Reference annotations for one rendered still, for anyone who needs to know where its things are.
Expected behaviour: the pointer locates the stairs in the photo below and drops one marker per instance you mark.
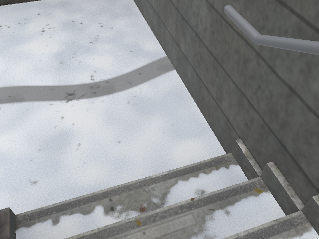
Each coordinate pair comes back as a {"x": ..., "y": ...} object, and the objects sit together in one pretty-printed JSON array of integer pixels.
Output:
[{"x": 209, "y": 199}]

